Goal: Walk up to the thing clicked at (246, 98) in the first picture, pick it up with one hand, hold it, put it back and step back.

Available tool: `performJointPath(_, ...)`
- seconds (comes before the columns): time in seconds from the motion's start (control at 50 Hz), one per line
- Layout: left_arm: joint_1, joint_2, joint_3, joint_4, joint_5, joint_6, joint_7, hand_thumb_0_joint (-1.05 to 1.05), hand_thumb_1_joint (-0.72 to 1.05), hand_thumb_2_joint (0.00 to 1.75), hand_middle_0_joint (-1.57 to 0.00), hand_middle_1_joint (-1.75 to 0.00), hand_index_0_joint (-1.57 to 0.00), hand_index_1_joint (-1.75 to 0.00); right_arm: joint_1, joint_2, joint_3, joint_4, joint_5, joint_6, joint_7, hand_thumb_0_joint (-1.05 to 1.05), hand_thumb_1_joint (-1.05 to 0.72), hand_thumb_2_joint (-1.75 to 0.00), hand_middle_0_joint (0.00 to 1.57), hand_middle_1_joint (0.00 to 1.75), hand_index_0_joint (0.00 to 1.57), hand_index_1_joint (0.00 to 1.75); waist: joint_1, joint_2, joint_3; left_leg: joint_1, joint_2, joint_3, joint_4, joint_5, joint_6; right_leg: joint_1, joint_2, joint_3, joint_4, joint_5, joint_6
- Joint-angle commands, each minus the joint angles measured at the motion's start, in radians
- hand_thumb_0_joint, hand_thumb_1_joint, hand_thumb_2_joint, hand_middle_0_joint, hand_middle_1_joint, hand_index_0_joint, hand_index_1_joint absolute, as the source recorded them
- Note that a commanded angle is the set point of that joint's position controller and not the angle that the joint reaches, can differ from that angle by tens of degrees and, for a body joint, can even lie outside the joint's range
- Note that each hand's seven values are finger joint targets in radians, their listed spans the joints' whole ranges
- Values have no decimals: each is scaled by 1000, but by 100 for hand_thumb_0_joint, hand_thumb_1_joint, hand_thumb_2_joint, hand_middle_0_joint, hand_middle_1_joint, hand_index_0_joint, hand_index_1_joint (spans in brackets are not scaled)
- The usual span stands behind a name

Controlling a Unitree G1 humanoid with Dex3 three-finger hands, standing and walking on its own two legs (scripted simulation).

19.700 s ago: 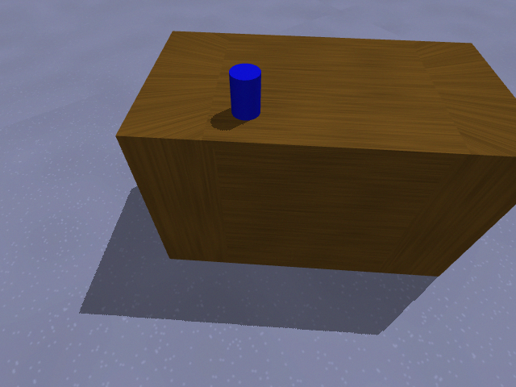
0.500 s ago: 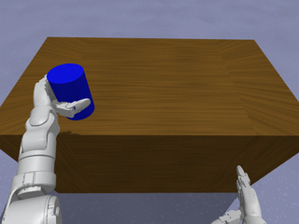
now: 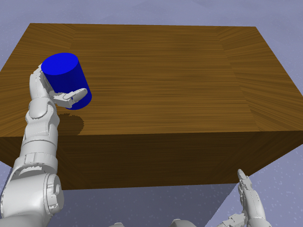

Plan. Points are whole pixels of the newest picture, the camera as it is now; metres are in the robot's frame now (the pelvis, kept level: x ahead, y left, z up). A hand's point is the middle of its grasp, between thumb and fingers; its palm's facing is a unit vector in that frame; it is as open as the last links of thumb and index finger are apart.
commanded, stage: crouch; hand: left
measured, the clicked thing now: (69, 82) +0.46 +0.20 +0.11
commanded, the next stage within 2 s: lower in 0.54 s
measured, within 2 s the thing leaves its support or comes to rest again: rests again in 1.36 s
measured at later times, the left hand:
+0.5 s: hand (69, 82) +0.48 +0.21 +0.08, palm faces +0.22 -0.98 +0.01, open 11.4 cm
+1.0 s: hand (73, 92) +0.50 +0.22 +0.03, palm faces +0.20 -0.98 -0.02, open 11.3 cm
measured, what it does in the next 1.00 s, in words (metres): stands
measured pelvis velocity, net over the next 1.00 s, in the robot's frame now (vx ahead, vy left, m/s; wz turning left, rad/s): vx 0.00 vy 0.01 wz -0.01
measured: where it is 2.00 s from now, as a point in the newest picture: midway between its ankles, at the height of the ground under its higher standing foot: outside the picture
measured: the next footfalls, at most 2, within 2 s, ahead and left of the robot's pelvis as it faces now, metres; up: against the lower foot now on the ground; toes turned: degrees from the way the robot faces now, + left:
none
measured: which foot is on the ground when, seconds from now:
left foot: down 0.00-1.00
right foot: down 0.00-1.00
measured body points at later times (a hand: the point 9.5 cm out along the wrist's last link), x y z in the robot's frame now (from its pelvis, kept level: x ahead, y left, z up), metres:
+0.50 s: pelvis -0.01 +0.00 -0.02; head +0.07 +0.02 +0.43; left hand +0.47 +0.26 +0.08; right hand +0.15 -0.26 -0.06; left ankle +0.01 +0.12 -0.72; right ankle +0.01 -0.13 -0.72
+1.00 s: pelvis +0.00 +0.01 -0.03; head +0.11 +0.03 +0.40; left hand +0.48 +0.27 +0.03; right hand +0.16 -0.25 -0.07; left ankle +0.01 +0.12 -0.72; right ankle +0.01 -0.13 -0.72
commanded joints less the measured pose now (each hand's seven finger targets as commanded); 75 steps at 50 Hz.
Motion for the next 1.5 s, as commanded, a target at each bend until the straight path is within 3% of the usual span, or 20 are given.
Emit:
performJointPath(0.0,-685,360,70,-377,-18,-176,-1,0,2,125,-119,-135,-120,-137,-49,-123,-56,-166,-1,-21,-14,0,53,-6,5,5,5,5,14,174,-530,286,-13,3,-24,366,11,127,-1,-21,-29,335,-27)
performJointPath(0.14,-670,287,17,-237,-28,-175,-39,0,4,126,-123,-137,-124,-139,-17,-129,-54,-211,-2,5,-9,0,52,-6,5,5,5,5,-54,125,-523,278,-2,-4,25,416,23,59,4,-23,-4,391,-22)
performJointPath(0.24,-671,303,30,-158,-18,-183,-43,0,2,122,-120,-133,-121,-135,-29,-141,-61,-237,-3,20,-2,0,54,-6,5,5,5,5,-56,99,-475,219,-1,-9,33,363,24,11,5,-25,10,343,-24)
performJointPath(0.26,-729,352,49,-237,-18,-194,-39,0,0,121,-119,-132,-120,-134,-17,-167,-80,-251,-5,25,-5,0,53,-6,5,5,5,5,-45,131,-542,242,-3,-4,32,350,24,31,4,-21,10,339,-25)
performJointPath(0.28,-680,339,53,-131,-16,-188,-34,0,1,120,-118,-131,-119,-132,-8,-175,-90,-245,-7,29,-5,0,53,-6,5,5,5,5,-59,101,-473,220,-2,-9,35,336,23,-7,8,-28,13,315,-27)
performJointPath(0.38,-762,398,95,-198,-15,-229,-24,0,2,120,-120,-133,-121,-134,-19,-156,-76,-333,-7,32,4,0,53,-6,5,5,5,5,-31,134,-565,199,-1,-15,46,300,15,21,10,-30,41,267,-33)
performJointPath(0.52,-762,415,98,-167,11,-244,-13,0,4,121,-117,-130,-118,-132,2,-158,-74,-357,-19,52,12,0,52,-6,5,5,5,5,-39,179,-624,208,8,-23,83,365,9,-19,14,-30,70,292,-39)
performJointPath(0.54,-777,406,93,-173,17,-246,-12,0,3,119,-117,-129,-118,-131,-6,-125,-43,-356,-21,55,15,0,52,-6,5,5,5,5,-33,188,-598,197,10,-28,83,356,6,-43,17,-34,72,268,-40)
performJointPath(0.64,-814,448,114,-206,18,-257,-2,0,4,118,-117,-129,-117,-131,4,-159,-76,-370,-23,62,11,0,51,-6,5,5,5,5,-46,204,-627,172,8,-22,94,315,9,-34,15,-28,81,255,-39)
performJointPath(0.68,-770,374,84,-121,13,-254,-11,0,4,117,-116,-129,-117,-130,30,-118,-43,-355,-23,68,15,0,51,-6,5,5,5,5,-59,159,-582,129,7,-20,100,313,13,-37,16,-28,86,270,-36)
performJointPath(0.74,-688,336,69,-6,19,-251,-18,0,2,117,-118,-129,-118,-131,26,-138,-57,-355,-23,67,19,0,51,-6,5,5,5,5,-77,138,-509,112,13,-26,105,305,14,-113,24,-38,88,242,-39)
performJointPath(0.86,-703,373,82,-64,24,-285,-35,0,5,117,-117,-129,-117,-130,51,-166,-79,-404,-30,74,30,0,52,-6,5,5,5,5,-85,166,-605,149,15,-30,145,375,12,-131,24,-40,120,285,-39)
performJointPath(0.96,-770,411,93,-215,14,-323,-41,0,5,115,-113,-125,-113,-127,43,-122,-23,-470,-28,84,41,0,51,-6,5,5,5,5,-55,232,-741,193,20,-42,178,510,1,-71,20,-42,165,377,-43)
performJointPath(0.98,-760,430,107,-211,17,-325,-37,0,3,115,-113,-126,-113,-127,40,-141,-44,-486,-27,87,39,0,51,-6,5,5,5,5,-55,216,-757,181,16,-39,181,505,5,-44,17,-35,170,397,-41)
performJointPath(1.08,-694,417,116,-169,20,-341,-6,0,4,117,-110,-124,-110,-126,102,-161,-64,-491,-39,102,39,0,51,-6,5,5,5,5,-74,219,-649,158,18,-46,188,476,-1,-126,23,-43,171,338,-41)
performJointPath(1.16,-718,442,119,-212,32,-356,-11,0,4,119,-114,-128,-114,-129,113,-150,-60,-499,-37,112,45,0,51,-6,5,5,5,5,-80,250,-643,159,13,-40,203,462,4,-143,20,-37,179,330,-38)
performJointPath(1.3,-690,388,95,-91,35,-351,-33,0,1,122,-117,-132,-117,-134,81,-152,-57,-539,-40,119,56,0,52,-6,5,5,5,5,-93,239,-612,89,11,-36,213,378,10,-171,19,-36,190,282,-40)
performJointPath(1.32,-660,368,88,-27,36,-345,-34,0,0,118,-124,-132,-125,-133,76,-155,-59,-536,-39,121,57,0,52,-6,5,5,5,5,-93,217,-587,61,10,-37,211,358,10,-176,20,-37,194,272,-41)
performJointPath(1.38,-713,413,112,-121,25,-366,-31,0,-18,94,-106,-109,-109,-109,70,-172,-66,-607,-38,122,53,0,52,-5,5,5,5,5,-92,214,-695,92,10,-38,226,382,12,-128,20,-35,203,302,-38)
performJointPath(1.48,-674,446,133,-113,21,-369,-30,0,-37,58,-87,-85,-90,-84,129,-187,-76,-620,-34,137,49,0,50,-5,5,5,5,5,-88,190,-702,53,6,-40,228,393,9,-94,16,-32,221,342,-37)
